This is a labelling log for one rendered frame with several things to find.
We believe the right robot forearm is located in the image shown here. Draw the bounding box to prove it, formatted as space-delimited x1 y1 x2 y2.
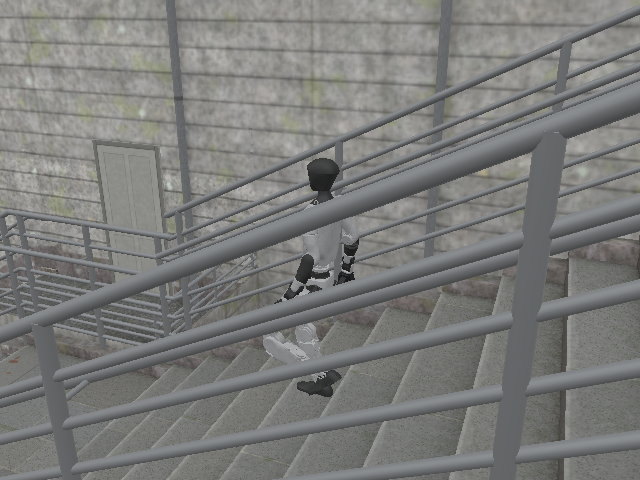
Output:
341 238 359 274

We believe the robot right foot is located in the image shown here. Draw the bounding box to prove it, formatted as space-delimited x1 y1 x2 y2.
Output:
297 381 333 397

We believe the right robot upper arm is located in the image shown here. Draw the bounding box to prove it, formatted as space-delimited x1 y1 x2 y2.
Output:
333 195 359 245

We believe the right robot hand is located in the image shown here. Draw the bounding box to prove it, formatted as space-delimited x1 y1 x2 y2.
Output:
336 271 355 285

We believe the humanoid robot head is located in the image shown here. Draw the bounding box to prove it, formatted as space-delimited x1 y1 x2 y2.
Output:
307 158 340 205

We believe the left robot upper arm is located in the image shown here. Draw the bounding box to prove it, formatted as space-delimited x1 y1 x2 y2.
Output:
301 206 320 267

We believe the left robot forearm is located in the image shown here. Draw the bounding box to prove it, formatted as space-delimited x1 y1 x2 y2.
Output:
281 254 314 301

